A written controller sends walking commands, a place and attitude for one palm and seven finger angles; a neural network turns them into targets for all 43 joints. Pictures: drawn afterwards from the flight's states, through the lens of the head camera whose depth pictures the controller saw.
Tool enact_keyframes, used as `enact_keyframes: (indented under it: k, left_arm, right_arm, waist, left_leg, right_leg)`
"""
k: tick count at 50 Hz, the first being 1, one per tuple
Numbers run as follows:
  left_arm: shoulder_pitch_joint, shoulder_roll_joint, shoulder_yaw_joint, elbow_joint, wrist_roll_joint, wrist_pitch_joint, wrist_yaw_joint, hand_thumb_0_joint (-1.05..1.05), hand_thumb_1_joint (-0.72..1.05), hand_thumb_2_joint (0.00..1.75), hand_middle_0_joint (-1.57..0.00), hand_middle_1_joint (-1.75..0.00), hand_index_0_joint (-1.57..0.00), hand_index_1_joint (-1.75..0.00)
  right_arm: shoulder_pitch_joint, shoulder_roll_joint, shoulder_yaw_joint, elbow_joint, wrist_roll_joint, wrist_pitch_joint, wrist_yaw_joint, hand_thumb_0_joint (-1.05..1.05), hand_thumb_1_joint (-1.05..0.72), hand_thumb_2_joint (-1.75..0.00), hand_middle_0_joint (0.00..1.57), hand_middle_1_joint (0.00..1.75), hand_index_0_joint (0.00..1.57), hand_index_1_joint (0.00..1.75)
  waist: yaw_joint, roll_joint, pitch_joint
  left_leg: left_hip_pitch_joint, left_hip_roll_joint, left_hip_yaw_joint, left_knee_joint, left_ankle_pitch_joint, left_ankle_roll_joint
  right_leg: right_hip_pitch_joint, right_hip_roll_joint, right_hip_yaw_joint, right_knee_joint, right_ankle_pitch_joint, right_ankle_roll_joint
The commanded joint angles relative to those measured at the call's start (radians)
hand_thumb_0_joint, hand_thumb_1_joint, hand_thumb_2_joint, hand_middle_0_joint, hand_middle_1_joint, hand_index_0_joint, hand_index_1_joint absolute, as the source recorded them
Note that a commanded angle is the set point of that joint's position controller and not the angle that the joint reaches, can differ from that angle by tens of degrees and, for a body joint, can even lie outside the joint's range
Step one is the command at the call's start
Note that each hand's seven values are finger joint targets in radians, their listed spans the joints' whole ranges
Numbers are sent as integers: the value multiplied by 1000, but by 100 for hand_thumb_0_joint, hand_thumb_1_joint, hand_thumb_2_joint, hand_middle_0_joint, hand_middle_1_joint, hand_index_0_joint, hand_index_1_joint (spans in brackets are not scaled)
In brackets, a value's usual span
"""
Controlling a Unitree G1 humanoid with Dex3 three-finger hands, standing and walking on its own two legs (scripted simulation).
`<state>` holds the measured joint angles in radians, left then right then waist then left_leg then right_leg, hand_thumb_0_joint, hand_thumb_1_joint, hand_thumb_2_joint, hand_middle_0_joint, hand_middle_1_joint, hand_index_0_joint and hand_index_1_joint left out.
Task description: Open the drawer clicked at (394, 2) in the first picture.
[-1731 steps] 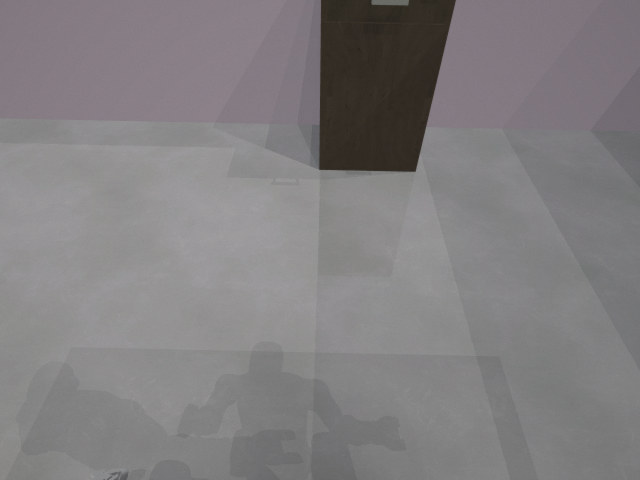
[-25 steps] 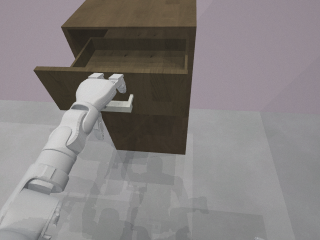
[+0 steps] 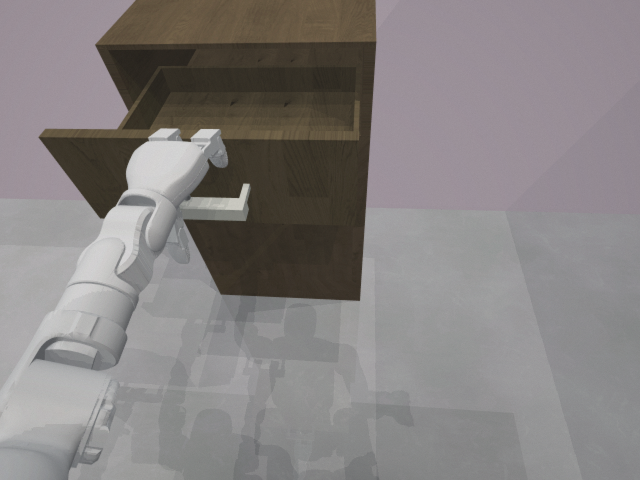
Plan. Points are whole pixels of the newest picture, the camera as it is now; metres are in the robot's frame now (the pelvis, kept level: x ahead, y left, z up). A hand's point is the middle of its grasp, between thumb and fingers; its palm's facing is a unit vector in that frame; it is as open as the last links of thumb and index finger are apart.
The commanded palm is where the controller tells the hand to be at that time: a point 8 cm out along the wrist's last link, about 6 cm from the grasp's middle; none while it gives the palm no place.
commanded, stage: move the hooked fingers above the handle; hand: left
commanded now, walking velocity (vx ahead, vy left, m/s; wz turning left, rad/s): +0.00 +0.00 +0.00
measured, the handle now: (205, 198) +0.50 +0.19 +0.05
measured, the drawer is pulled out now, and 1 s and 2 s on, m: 0.26 0.26 0.25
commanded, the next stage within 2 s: lower the fingers behind the handle in 1.54 s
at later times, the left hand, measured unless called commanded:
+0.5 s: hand (162, 190) +0.46 +0.22 +0.12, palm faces +0.03 -0.01 -1.00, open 13.8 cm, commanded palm +0.42 +0.22 +0.17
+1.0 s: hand (159, 200) +0.44 +0.22 +0.11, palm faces -0.03 -0.01 -1.00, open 13.8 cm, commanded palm +0.42 +0.21 +0.17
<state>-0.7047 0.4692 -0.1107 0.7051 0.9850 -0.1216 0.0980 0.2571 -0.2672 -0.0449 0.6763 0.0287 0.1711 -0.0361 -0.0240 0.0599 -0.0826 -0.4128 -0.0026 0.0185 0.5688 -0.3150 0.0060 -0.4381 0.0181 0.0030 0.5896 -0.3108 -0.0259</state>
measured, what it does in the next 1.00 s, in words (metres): stands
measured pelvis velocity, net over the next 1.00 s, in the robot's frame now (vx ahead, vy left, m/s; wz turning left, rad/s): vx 0.00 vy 0.01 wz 0.01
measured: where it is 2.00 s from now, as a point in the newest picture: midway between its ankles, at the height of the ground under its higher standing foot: outside the picture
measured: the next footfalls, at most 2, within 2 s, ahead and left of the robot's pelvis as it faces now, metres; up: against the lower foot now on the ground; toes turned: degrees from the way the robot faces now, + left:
none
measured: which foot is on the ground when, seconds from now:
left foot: down 0.00-1.00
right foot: down 0.00-1.00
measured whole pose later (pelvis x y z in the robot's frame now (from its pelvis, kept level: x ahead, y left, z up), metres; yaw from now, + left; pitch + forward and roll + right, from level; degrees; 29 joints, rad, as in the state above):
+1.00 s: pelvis +0.00 +0.01 +0.00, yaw +0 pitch +9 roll +0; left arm -0.69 0.50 -0.15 0.67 0.95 -0.01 0.02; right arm 0.27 -0.27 -0.04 0.66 0.04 0.19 -0.03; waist -0.01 0.07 -0.09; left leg -0.40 -0.01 0.01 0.57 -0.32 0.02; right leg -0.41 0.01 0.00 0.56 -0.31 -0.01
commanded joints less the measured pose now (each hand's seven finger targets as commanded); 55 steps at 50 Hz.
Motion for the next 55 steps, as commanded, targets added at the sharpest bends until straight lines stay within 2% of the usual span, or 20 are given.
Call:
enact_keyframes:
  k: [1,5,8,12,13,14,16,19,23,24,28,33,34,36,39,42,46,50,54,55]
  left_arm:
    - [-454,322,165,-159,4,63,53,0,-50,30,-30,-120,-30,-120]
    - [-302,210,72,-134,-36,87,-42,0,-50,30,-30,-120,-30,-120]
    - [-337,173,23,-252,-53,43,-89,0,-50,30,-30,-120,-30,-120]
    - [-433,217,70,-359,-60,-32,-55,0,-50,30,-30,-120,-30,-120]
    - [-439,266,123,-359,-58,-40,-32,0,-50,30,-30,-120,-30,-120]
    - [-440,326,173,-338,-53,-40,-8,0,-50,30,-30,-120,-30,-120]
    - [-478,300,165,-274,-35,-22,39,0,-50,30,-30,-120,-30,-120]
    - [-507,346,188,-165,-1,40,83,0,-50,30,-30,-120,-30,-120]
    - [-503,209,59,-149,-2,99,37,0,-50,30,-30,-120,-30,-120]
    - [-464,191,50,-149,-9,103,9,0,-50,30,-30,-120,-30,-120]
    - [-386,96,-27,-217,-50,83,-79,0,-50,30,-30,-120,-30,-120]
    - [-405,225,97,-280,-42,22,-49,0,-50,30,-30,-120,-30,-120]
    - [-405,303,163,-270,-34,16,-26,0,-50,30,-30,-120,-30,-120]
    - [-429,320,190,-275,-19,15,20,0,-50,30,-30,-120,-30,-120]
    - [-463,336,197,-252,3,42,65,0,-50,30,-30,-120,-30,-120]
    - [-443,287,144,-242,-2,77,52,0,-50,30,-30,-120,-30,-120]
    - [-384,132,-4,-231,-41,102,-36,0,-50,30,-30,-120,-30,-120]
    - [-433,143,-13,-298,-58,51,-88,0,-50,30,-30,-120,-30,-120]
    - [-431,284,130,-289,-53,-11,-48,0,-50,30,-30,-120,-30,-120]
    - [-449,275,128,-288,-46,-17,-28,0,-50,30,-30,-120,-30,-120]
  right_arm:
    - [2,-121,-39,-112,0,-31,-2,0,-90,-90,20,30,20,30]
    - [-3,-136,-40,-136,12,-16,-2,0,-90,-90,20,30,20,30]
    - [-12,-131,-39,-155,13,-9,-8,0,-90,-90,20,30,20,30]
    - [4,-116,-45,-143,6,-15,-12,0,-90,-90,20,30,20,30]
    - [9,-116,-48,-134,3,-18,-10,0,-90,-90,20,30,20,30]
    - [8,-122,-44,-126,0,-19,-10,0,-90,-90,20,30,20,30]
    - [8,-109,-41,-104,0,-27,-5,0,-90,-90,20,30,20,30]
    - [1,-122,-35,-89,0,-29,-5,0,-90,-90,20,30,20,30]
    - [7,-123,-40,-107,3,-27,1,0,-90,-90,20,30,20,30]
    - [9,-125,-45,-117,6,-22,2,0,-90,-90,20,30,20,30]
    - [-5,-124,-41,-145,7,-3,3,0,-90,-90,20,30,20,30]
    - [-11,-115,-33,-145,3,4,0,0,-90,-90,20,30,20,30]
    - [-8,-124,-32,-136,1,2,-2,0,-90,-90,20,30,20,30]
    - [-12,-108,-30,-134,-2,-9,-2,0,-90,-90,20,30,20,30]
    - [-9,-113,-37,-118,-4,-22,0,0,-90,-90,20,30,20,30]
    - [-9,-117,-40,-120,3,-28,1,0,-90,-90,20,30,20,30]
    - [-11,-125,-41,-134,15,-19,0,0,-90,-90,20,30,20,30]
    - [-10,-124,-38,-138,10,-15,-13,0,-90,-90,20,30,20,30]
    - [-4,-123,-35,-128,1,-12,-17,0,-90,-90,20,30,20,30]
    - [-8,-113,-33,-127,3,-16,-14,0,-90,-90,20,30,20,30]
  waist:
    - [20,-42,-418]
    - [-4,-136,-323]
    - [-11,-100,-307]
    - [-8,-28,-343]
    - [5,-17,-359]
    - [16,-24,-355]
    - [10,-19,-341]
    - [9,-34,-339]
    - [-13,-9,-410]
    - [-20,-57,-417]
    - [-24,-81,-331]
    - [15,-72,-316]
    - [28,-76,-320]
    - [38,-45,-354]
    - [27,-35,-383]
    - [11,-24,-404]
    - [-28,-67,-320]
    - [-31,-66,-316]
    - [10,-59,-328]
    - [14,-38,-339]
  left_leg:
    - [117,-30,37,-25,424,37]
    - [109,-26,36,-37,388,48]
    - [142,-29,24,-39,372,51]
    - [200,-29,6,-24,417,42]
    - [200,-28,4,-20,436,38]
    - [180,-30,6,-18,439,35]
    - [163,-28,7,-19,433,29]
    - [129,-25,16,-27,382,26]
    - [190,-18,15,-13,460,29]
    - [207,-13,10,-6,492,33]
    - [218,-9,0,-10,494,37]
    - [169,-16,1,-19,445,31]
    - [146,-18,2,-22,438,29]
    - [138,-20,8,-21,449,29]
    - [146,-17,16,-18,444,26]
    - [171,-17,17,-18,466,30]
    - [184,-17,12,-27,409,40]
    - [200,-23,3,-27,381,43]
    - [163,-29,4,-24,400,36]
    - [159,-30,4,-23,410,33]
  right_leg:
    - [263,-2,-3,-40,463,-11]
    - [240,-4,-7,-71,458,0]
    - [206,-1,-5,-80,418,-3]
    - [167,6,-12,-66,388,-13]
    - [172,9,-12,-58,394,-17]
    - [183,9,-12,-56,393,-19]
    - [158,10,-23,-45,376,-18]
    - [157,9,-20,-48,335,-18]
    - [163,8,-26,-39,396,-16]
    - [167,10,-26,-44,406,-14]
    - [125,9,-30,-59,392,-7]
    - [152,9,-26,-49,372,-17]
    - [171,9,-23,-46,364,-21]
    - [191,8,-21,-34,384,-21]
    - [194,10,-18,-36,380,-20]
    - [201,10,-20,-39,411,-17]
    - [155,8,-22,-73,376,-8]
    - [145,5,-15,-82,355,-9]
    - [183,4,-14,-64,374,-17]
    - [178,5,-16,-54,376,-18]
